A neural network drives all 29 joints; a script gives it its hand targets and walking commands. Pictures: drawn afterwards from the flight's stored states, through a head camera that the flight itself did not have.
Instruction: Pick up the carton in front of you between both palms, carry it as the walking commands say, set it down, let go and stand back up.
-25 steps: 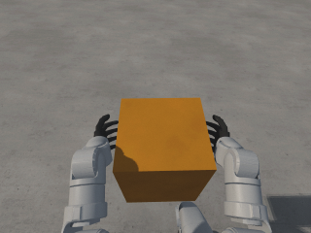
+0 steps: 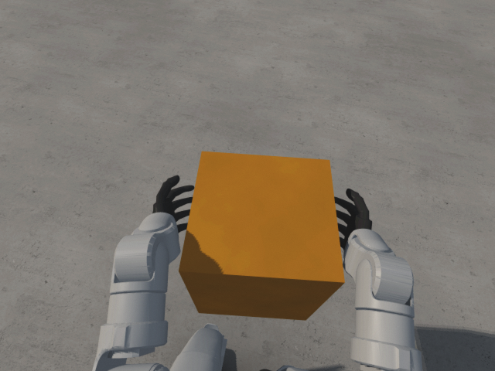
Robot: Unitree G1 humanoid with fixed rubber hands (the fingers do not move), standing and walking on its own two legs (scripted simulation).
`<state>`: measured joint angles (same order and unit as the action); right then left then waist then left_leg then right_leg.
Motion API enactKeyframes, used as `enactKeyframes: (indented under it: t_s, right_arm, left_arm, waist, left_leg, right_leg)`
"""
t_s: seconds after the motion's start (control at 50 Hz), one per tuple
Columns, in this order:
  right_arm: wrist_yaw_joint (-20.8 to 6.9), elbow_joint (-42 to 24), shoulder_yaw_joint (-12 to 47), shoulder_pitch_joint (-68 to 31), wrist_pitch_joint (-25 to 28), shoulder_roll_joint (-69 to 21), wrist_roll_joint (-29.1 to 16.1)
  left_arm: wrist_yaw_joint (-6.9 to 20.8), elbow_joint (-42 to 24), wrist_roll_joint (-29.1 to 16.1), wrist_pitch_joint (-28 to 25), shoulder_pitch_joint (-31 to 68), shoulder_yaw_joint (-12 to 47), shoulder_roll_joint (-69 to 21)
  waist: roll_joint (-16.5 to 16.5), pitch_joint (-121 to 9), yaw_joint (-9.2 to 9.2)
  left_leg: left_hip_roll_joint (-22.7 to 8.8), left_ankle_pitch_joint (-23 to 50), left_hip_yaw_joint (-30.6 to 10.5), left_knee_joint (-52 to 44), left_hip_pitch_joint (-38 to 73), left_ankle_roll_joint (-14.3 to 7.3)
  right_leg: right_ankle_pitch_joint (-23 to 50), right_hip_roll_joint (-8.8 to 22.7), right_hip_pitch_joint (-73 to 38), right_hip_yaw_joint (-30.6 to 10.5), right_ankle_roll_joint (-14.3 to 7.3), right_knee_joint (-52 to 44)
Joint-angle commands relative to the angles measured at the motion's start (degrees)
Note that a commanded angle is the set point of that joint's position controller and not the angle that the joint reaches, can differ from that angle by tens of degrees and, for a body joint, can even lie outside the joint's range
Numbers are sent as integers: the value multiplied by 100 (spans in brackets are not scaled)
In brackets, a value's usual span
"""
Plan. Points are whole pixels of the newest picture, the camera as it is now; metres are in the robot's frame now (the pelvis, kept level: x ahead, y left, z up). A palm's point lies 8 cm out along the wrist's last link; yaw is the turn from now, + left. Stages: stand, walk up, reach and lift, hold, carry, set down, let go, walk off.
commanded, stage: carry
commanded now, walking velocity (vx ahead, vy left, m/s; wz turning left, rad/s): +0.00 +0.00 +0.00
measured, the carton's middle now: (258, 243) +0.32 +0.03 -0.03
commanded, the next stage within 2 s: none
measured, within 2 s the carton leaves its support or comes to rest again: neither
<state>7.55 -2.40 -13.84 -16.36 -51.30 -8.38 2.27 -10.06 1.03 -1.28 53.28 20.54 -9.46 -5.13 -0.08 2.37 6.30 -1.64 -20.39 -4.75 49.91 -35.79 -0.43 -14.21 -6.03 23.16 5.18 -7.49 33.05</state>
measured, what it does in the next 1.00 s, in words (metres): steps on the spot: left foot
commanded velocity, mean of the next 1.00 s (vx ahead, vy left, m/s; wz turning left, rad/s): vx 0.00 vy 0.00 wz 0.00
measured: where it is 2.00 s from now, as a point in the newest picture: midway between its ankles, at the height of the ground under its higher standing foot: outside the picture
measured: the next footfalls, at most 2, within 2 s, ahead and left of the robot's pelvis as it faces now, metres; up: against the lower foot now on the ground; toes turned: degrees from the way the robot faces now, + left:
left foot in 0.06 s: +0.16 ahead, +0.14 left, +0.00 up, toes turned -1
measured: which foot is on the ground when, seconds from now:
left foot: up 0.00-0.04, down 0.06-1.00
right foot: down 0.00-1.00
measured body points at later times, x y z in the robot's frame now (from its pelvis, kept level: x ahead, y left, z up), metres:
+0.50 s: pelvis +0.07 +0.03 +0.00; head +0.04 +0.03 +0.45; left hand +0.40 +0.15 +0.11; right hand +0.38 -0.15 +0.12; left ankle +0.12 +0.14 -0.72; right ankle +0.03 -0.05 -0.72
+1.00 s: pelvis +0.04 +0.04 +0.01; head +0.01 +0.03 +0.46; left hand +0.38 +0.16 +0.12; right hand +0.36 -0.14 +0.12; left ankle +0.12 +0.14 -0.72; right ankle +0.03 -0.05 -0.72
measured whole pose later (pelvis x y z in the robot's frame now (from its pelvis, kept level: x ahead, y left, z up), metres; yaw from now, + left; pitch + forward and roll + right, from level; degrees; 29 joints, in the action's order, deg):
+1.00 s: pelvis +0.04 +0.04 +0.01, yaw -3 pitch +0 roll +0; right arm 8.2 0.6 -13.3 -26.7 -64.7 -4.4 2.7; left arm -9.3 1.8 2.4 64.8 27.9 -11.7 -4.6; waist 0.3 -5.0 0.1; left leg -0.2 -9.3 2.9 30.6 -21.7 -1.2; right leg -17.7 -3.0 16.2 0.5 -3.0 33.5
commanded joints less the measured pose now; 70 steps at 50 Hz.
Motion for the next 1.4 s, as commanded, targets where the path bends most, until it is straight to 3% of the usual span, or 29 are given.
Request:
enactKeyframes:
  t_s: [0.0,0.02,0.04,0.08,0.1,0.12,0.14,0.16,0.22,0.28,0.3,0.38,0.42,0.54,0.62,0.72,0.8,0.84,0.88,0.96,1.02,1.08,1.12,1.16,1.2,1.22,1.32,1.36,1.38]
  right_arm:
    - [-426,-581,4029,-3344,266,-4578,-1119]
    - [-446,-779,4034,-3164,340,-4338,-1064]
    - [-482,-808,4076,-3189,333,-4375,-1149]
    - [-508,-551,4187,-2952,344,-4153,-1112]
    - [-513,-417,4009,-2569,281,-4201,-1092]
    - [-518,-498,4060,-2776,244,-4244,-1168]
    - [-521,-418,4064,-2750,161,-4059,-1018]
    - [-525,-182,4043,-2469,35,-3986,-974]
    - [-573,-675,4265,-3212,-27,-4242,-1321]
    - [-559,-688,4300,-3447,-243,-4311,-1441]
    - [-521,-737,4356,-3435,-312,-4109,-1469]
    - [-438,-711,4047,-3662,-619,-4006,-1526]
    - [-349,-197,3772,-3424,-803,-3670,-1400]
    - [-296,130,3351,-3766,-1092,-3784,-1161]
    - [-288,-45,3352,-4169,-1100,-3907,-1197]
    - [-367,53,3297,-4101,-1181,-4098,-1241]
    - [-386,54,3382,-4461,-1229,-4159,-1302]
    - [-386,185,3344,-4268,-1267,-4166,-1227]
    - [-405,-390,3546,-4880,-1200,-4294,-1435]
    - [-457,36,3525,-4608,-1277,-4521,-1506]
    - [-422,-182,3580,-4569,-1322,-4254,-1338]
    - [-503,-53,3578,-4577,-1327,-4412,-1424]
    - [-492,-181,3582,-4684,-1324,-4476,-1493]
    - [-507,-368,3605,-5074,-1314,-4400,-1585]
    - [-480,56,3530,-4575,-1388,-4392,-1371]
    - [-489,-68,3462,-4705,-1359,-4242,-1394]
    - [-508,-189,3570,-4851,-1375,-4523,-1437]
    - [-522,-28,3527,-4732,-1395,-4543,-1444]
    - [-527,5,3611,-4615,-1398,-4414,-1510]
  left_arm:
    - [950,-732,-1859,-330,3466,4601,-5546]
    - [967,-870,-1773,-405,3113,4523,-5444]
    - [920,-586,-1692,-431,3049,4416,-5415]
    - [821,-752,-1324,-400,2770,4184,-5122]
    - [780,-751,-1357,-343,2835,4182,-5126]
    - [769,-807,-1360,-307,2828,4236,-5186]
    - [734,-384,-1002,-215,2578,3969,-4930]
    - [727,-321,-911,-150,2312,3838,-4800]
    - [778,-483,-888,-100,2365,3746,-4902]
    - [685,-619,-750,21,2458,3518,-4487]
    - [665,-530,-762,112,2355,3417,-4592]
    - [536,-1222,-948,373,3172,3518,-4377]
    - [491,-808,-821,590,2851,3452,-4053]
    - [568,-580,-967,847,3596,3312,-4236]
    - [613,-363,-1222,860,3843,3267,-4566]
    - [607,-338,-1212,951,3998,3331,-4685]
    - [632,-226,-1146,1012,4184,3201,-4767]
    - [632,-181,-1015,1043,4045,3079,-4782]
    - [673,-320,-1136,1051,4261,3171,-5015]
    - [676,-789,-1308,1027,4583,3299,-4891]
    - [698,-305,-1049,1105,4006,3121,-4687]
    - [700,-541,-1070,1141,4297,3184,-4794]
    - [705,-585,-1096,1157,4208,3216,-4852]
    - [738,-649,-1212,1139,4412,3371,-4956]
    - [732,-524,-1179,1142,4404,3275,-4738]
    - [753,-376,-1134,1172,4244,3356,-4923]
    - [738,-595,-1286,1159,4498,3403,-5026]
    - [751,-695,-1227,1170,4522,3322,-4935]
    - [764,-360,-1288,1192,4279,3221,-4949]
  waist:
    - [-1038,-3458,-346]
    - [-526,-3567,-389]
    - [-628,-3556,-464]
    - [993,-3829,-618]
    - [1160,-3943,-664]
    - [1460,-3758,-655]
    - [1235,-3370,-625]
    - [607,-3137,-628]
    - [140,-3177,-580]
    - [-972,-2900,-592]
    - [-659,-2887,-491]
    - [-72,-2964,-479]
    - [150,-2784,-505]
    - [9,-2104,-526]
    - [-271,-1946,-532]
    - [164,-2155,-587]
    - [-48,-2153,-567]
    - [108,-2104,-710]
    - [299,-2220,-549]
    - [96,-2547,-564]
    - [-166,-2473,-590]
    - [349,-2272,-593]
    - [-228,-2371,-715]
    - [108,-2474,-612]
    - [-242,-2388,-580]
    - [121,-2219,-635]
    - [-65,-2683,-634]
    - [192,-2394,-619]
    - [-75,-2392,-607]
  left_leg:
    - [463,1134,774,-1519,1186,-57]
    - [392,1760,859,-1842,1769,-80]
    - [-1,2385,382,-2145,2451,-251]
    - [-1458,6744,-817,-1538,3965,-1048]
    - [-1618,7342,-1021,-1681,4293,-1188]
    - [-1427,7471,-917,-1700,4177,-1125]
    - [-1419,7506,-769,-1624,4259,-1012]
    - [-1140,6901,-454,-1755,3770,-780]
    - [-875,5228,-19,-1603,3053,-554]
    - [-356,2493,427,-1476,1865,-226]
    - [-325,2048,459,-1454,1872,-144]
    - [-461,3170,383,-1578,2449,-248]
    - [-641,3429,328,-1565,2603,-350]
    - [-598,1271,258,-2049,2389,-230]
    - [-552,1313,287,-2061,2189,-137]
    - [-582,1228,224,-2217,2403,-162]
    - [-607,1178,68,-2295,2147,-199]
    - [-705,176,-182,-2594,2133,-165]
    - [-685,883,-28,-2512,2060,-187]
    - [-716,2286,106,-2218,2444,-263]
    - [-646,1311,121,-2264,2297,-251]
    - [-673,1809,99,-2152,2332,-180]
    - [-692,1595,130,-2083,2350,-239]
    - [-588,1363,124,-2230,2315,-219]
    - [-595,1275,248,-2035,2423,-206]
    - [-566,1118,317,-2157,2287,-204]
    - [-688,2154,145,-2165,2552,-280]
    - [-714,1527,134,-2225,2344,-191]
    - [-595,1321,157,-2375,2208,-159]
  right_leg:
    - [5299,1226,-2358,-913,-264,281]
    - [4849,1253,-2249,-859,-114,526]
    - [3696,1174,-1705,-688,22,637]
    - [61,716,-321,-608,502,1137]
    - [-1157,637,-50,-649,663,964]
    - [-1207,582,84,-584,707,866]
    - [-1098,605,283,-609,748,701]
    - [-736,582,-192,-403,840,133]
    - [979,855,-1117,-657,665,-228]
    - [4454,1453,-1931,-1090,456,119]
    - [4660,1596,-1877,-1149,361,-88]
    - [2951,1178,-1410,-955,385,20]
    - [2048,1125,-1113,-1019,471,-129]
    - [597,1326,-625,-1445,337,-744]
    - [817,1314,-619,-1196,546,-753]
    - [187,1255,-599,-1234,373,-710]
    - [217,1162,-785,-1193,416,-640]
    - [-445,1003,-691,-1070,395,-744]
    - [28,1136,-1011,-1010,440,-565]
    - [571,1142,-985,-974,378,-325]
    - [243,1168,-907,-1087,433,-533]
    - [581,1252,-760,-1154,422,-550]
    - [826,1244,-874,-1217,418,-723]
    - [275,1249,-856,-1229,357,-621]
    - [656,1212,-723,-1226,421,-835]
    - [557,1276,-729,-1295,335,-771]
    - [625,1184,-910,-1108,389,-389]
    - [426,1123,-758,-1175,343,-641]
    - [204,1252,-812,-1210,358,-658]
